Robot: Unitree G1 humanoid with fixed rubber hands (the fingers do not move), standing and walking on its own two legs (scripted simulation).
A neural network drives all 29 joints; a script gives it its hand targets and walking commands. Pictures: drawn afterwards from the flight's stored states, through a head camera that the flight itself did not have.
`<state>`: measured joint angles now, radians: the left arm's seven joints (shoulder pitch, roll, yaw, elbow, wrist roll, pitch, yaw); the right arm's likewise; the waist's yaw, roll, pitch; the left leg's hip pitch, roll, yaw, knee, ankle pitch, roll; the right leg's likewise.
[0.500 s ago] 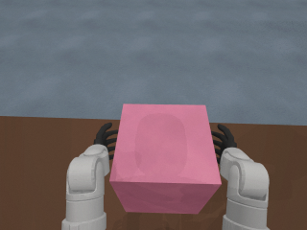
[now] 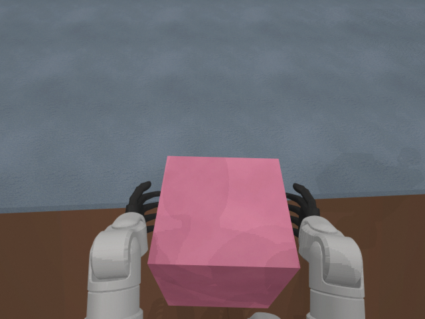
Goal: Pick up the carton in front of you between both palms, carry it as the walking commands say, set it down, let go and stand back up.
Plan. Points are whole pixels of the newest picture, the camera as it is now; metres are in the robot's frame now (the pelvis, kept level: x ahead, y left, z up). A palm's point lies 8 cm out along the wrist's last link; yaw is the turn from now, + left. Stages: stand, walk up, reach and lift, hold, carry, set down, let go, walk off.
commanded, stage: carry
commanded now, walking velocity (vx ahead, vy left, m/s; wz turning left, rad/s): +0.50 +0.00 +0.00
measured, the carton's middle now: (220, 236) +0.27 -0.01 -0.03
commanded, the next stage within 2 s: none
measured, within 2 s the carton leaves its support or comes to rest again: neither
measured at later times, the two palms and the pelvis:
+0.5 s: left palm (166, 78) +0.63 +0.13 +0.09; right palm (282, 74) +0.66 -0.17 +0.08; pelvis +0.31 -0.05 -0.01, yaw +3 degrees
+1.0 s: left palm (175, 37) +0.85 +0.13 +0.08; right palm (272, 38) +0.86 -0.17 +0.08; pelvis +0.49 -0.03 -0.01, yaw +2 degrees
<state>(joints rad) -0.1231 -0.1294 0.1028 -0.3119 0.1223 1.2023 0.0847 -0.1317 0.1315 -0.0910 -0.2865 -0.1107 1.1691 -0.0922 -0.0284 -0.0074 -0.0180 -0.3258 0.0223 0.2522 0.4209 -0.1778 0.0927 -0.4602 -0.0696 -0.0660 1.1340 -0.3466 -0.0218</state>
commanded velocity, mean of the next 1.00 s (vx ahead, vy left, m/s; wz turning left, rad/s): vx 0.16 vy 0.00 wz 0.00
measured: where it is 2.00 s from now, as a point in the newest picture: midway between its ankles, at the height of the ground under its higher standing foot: (222, 239)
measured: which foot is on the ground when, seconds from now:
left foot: down 0.00-0.34, up 0.36-0.70, down 0.72-1.00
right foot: up 0.00-0.30, down 0.32-0.76, up 0.78-0.88, down 0.90-1.00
